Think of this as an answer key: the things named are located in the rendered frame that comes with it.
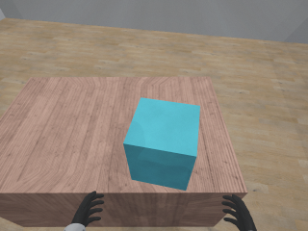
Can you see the pedestal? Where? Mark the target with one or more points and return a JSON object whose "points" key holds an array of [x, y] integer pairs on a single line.
{"points": [[62, 138]]}

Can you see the left robot hand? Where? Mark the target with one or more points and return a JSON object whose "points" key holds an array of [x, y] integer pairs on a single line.
{"points": [[84, 211]]}

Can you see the carton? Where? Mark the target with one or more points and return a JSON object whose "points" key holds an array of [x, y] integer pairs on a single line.
{"points": [[161, 143]]}

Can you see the right robot hand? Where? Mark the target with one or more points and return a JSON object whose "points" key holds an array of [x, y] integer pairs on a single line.
{"points": [[244, 220]]}

